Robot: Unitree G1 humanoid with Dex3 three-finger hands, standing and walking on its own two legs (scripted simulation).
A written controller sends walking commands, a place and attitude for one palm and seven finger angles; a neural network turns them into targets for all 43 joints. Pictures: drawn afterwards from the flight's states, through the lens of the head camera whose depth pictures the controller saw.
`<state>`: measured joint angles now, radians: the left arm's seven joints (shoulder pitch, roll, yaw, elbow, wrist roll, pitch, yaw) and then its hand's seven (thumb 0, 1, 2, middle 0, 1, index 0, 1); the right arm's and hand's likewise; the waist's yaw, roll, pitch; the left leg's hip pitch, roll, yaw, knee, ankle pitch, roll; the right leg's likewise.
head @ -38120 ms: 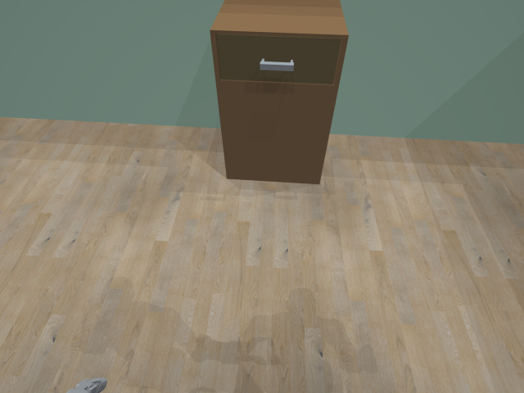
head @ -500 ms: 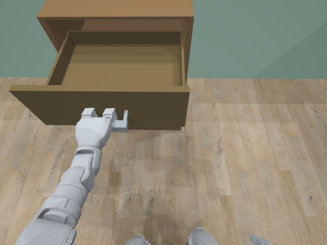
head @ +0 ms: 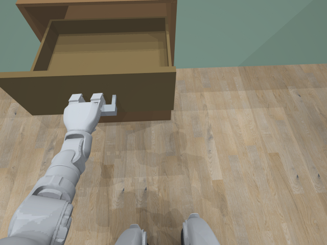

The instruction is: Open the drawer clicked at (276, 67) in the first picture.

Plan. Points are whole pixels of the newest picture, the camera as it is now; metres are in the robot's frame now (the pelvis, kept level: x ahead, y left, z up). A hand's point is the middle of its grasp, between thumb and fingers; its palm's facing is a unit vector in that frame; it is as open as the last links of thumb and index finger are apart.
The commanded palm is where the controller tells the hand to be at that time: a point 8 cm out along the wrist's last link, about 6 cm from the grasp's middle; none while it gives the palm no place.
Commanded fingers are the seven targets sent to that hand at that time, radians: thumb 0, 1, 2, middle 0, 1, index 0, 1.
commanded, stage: pull the drawer open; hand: left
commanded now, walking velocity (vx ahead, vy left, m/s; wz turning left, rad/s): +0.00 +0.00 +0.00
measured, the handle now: (93, 104) +0.49 +0.19 -0.01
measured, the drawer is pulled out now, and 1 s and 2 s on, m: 0.30 0.30 0.27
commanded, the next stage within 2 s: none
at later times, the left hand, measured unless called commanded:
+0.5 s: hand (91, 127) +0.43 +0.19 -0.03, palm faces -0.04 -0.07 -1.00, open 6.1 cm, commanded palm +0.38 +0.19 +0.02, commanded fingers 0.00 0.90 0.90 -0.40 -1.35 -0.40 -1.35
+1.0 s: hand (90, 124) +0.44 +0.20 -0.03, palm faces -0.06 -0.04 -1.00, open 5.7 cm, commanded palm +0.42 +0.19 +0.02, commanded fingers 0.00 0.90 0.90 -0.40 -1.35 -0.40 -1.35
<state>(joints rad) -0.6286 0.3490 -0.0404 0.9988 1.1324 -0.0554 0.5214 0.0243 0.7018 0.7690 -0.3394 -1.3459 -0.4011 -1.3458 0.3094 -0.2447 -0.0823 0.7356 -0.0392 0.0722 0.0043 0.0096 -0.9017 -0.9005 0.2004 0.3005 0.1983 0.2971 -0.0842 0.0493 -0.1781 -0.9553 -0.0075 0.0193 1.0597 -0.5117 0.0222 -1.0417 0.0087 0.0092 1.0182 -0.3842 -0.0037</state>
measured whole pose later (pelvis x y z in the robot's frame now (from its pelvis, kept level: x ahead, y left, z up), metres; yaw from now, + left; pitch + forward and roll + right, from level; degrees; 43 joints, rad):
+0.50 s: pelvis +0.04 +0.01 +0.02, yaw -2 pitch +23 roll -1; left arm -0.33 0.30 -0.06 0.65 1.11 0.04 0.50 0.03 0.73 0.75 -0.23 -1.32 -0.33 -1.24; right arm 0.24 -0.22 -0.08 0.65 -0.02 0.09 0.02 0.01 -0.90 -0.90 0.20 0.30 0.20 0.30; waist -0.06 0.05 -0.18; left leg -0.83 0.01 0.05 0.97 -0.53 0.03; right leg -0.92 0.03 0.04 0.93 -0.40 0.01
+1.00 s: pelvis +0.05 +0.00 +0.01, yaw +0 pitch +23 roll -1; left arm -0.46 0.29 -0.09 0.81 1.15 -0.02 0.51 0.01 0.68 0.81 -0.33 -1.33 -0.41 -1.35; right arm 0.23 -0.21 -0.07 0.68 -0.04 0.09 0.00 0.01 -0.90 -0.90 0.20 0.30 0.20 0.30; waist -0.02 0.05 -0.19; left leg -0.84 -0.01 0.00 0.99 -0.55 0.02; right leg -0.92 0.01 0.00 0.96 -0.44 0.00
